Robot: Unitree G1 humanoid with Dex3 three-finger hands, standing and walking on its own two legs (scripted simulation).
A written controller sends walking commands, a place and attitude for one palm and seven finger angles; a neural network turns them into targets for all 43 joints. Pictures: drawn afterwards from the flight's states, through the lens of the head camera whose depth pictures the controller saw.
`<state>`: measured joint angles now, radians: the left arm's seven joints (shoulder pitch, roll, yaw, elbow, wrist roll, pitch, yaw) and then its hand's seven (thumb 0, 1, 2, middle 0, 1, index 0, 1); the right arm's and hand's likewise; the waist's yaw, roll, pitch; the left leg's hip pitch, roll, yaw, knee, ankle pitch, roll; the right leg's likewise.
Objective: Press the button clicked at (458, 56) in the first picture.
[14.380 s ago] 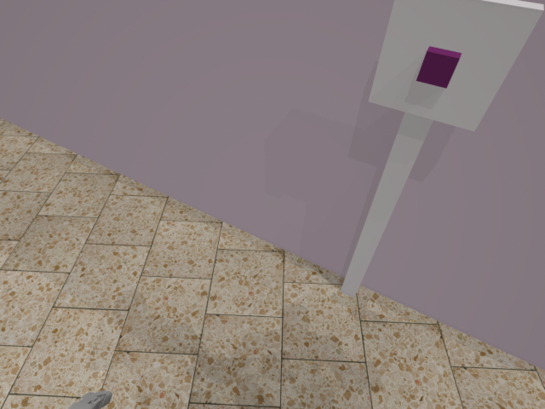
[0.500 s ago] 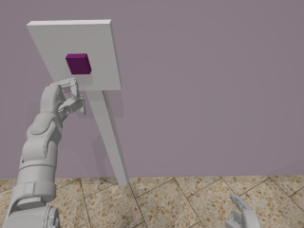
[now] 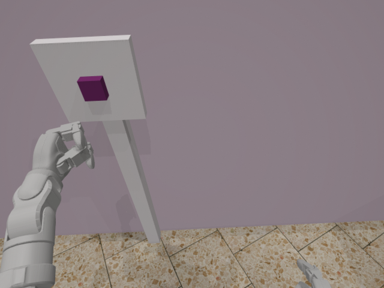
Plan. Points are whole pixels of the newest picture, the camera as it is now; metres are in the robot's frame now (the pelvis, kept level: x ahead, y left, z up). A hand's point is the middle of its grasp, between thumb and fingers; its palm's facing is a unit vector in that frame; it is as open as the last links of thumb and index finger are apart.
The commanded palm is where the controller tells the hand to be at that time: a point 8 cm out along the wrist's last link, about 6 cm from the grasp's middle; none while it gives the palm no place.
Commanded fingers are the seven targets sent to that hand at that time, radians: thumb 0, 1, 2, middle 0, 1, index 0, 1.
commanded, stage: draw the hand back to the body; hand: left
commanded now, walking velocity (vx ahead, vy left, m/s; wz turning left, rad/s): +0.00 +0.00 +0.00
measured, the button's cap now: (94, 88) +0.51 +0.27 +0.20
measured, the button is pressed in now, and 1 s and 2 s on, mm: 0 0 0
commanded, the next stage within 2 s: step back with the hand held close in 1.14 s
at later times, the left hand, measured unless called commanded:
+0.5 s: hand (51, 191) +0.23 +0.26 +0.16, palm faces +0.40 -0.88 -0.27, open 3.1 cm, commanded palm +0.18 +0.29 +0.17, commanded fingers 0.00 0.90 0.90 -1.30 -1.50 -1.30 -1.50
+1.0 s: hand (21, 222) +0.18 +0.27 +0.16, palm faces +0.44 -0.82 -0.37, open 3.1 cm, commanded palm +0.13 +0.31 +0.18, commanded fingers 0.00 0.90 0.90 -1.30 -1.50 -1.30 -1.50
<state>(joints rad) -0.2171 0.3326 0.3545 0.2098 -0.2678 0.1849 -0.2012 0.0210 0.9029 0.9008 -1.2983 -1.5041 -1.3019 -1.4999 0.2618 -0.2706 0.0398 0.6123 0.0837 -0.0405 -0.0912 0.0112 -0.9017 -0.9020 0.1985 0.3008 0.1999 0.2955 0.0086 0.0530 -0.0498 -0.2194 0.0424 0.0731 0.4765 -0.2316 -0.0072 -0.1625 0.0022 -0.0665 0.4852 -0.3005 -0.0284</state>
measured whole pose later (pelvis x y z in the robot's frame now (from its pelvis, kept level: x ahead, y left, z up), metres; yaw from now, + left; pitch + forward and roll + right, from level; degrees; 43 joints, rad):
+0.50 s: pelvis -0.01 +0.01 +0.01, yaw +1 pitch -5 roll +0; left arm 0.19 0.30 0.24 -0.18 -0.08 -0.06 0.09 0.02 0.90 0.90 -1.30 -1.50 -1.31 -1.50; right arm 0.17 -0.23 0.05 0.66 0.00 -0.08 -0.09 0.01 -0.90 -0.90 0.20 0.30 0.20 0.30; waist 0.06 0.06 0.04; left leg -0.11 0.03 0.06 0.37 -0.18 0.01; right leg -0.03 0.00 -0.08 0.34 -0.22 -0.01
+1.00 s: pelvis +0.01 +0.03 +0.01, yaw +1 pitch -5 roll -1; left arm 0.53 0.31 0.28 -0.45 -0.06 -0.08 0.10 0.02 0.89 0.90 -1.31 -1.50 -1.31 -1.50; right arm 0.18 -0.22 0.02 0.62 -0.01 -0.06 -0.07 0.01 -0.90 -0.90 0.20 0.30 0.20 0.30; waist 0.08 0.06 0.02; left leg -0.10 0.01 0.07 0.40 -0.21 0.03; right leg 0.00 -0.02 -0.07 0.34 -0.25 0.01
